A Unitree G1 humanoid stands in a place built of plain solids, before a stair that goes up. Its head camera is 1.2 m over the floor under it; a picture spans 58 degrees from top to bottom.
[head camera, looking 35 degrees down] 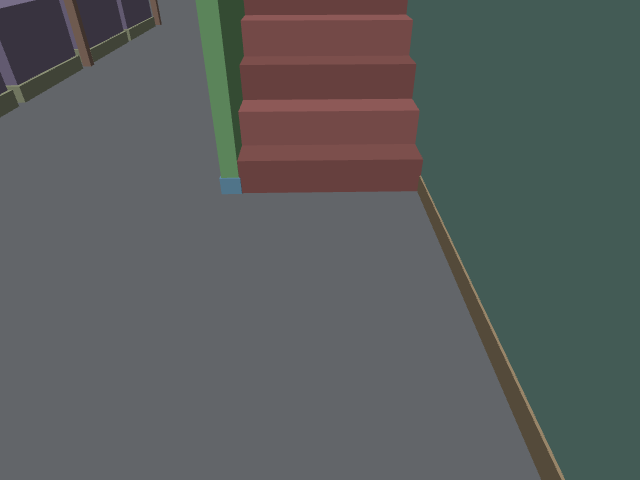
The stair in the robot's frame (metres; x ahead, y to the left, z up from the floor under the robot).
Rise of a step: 0.20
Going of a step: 0.22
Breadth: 1.02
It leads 1 degrees to the left of straight ahead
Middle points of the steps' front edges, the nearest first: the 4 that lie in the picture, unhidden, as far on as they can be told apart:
2.19 -0.06 0.20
2.41 -0.05 0.40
2.62 -0.05 0.60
2.84 -0.04 0.80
